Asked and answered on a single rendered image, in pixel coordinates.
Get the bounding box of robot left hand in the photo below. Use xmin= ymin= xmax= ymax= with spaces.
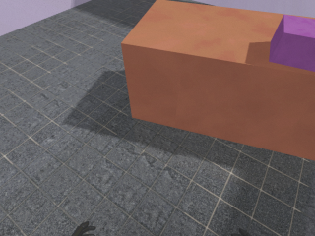
xmin=72 ymin=221 xmax=96 ymax=236

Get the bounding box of carton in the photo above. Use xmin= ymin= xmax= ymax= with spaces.
xmin=269 ymin=14 xmax=315 ymax=72

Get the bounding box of pedestal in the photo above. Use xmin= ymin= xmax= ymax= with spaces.
xmin=121 ymin=0 xmax=315 ymax=161

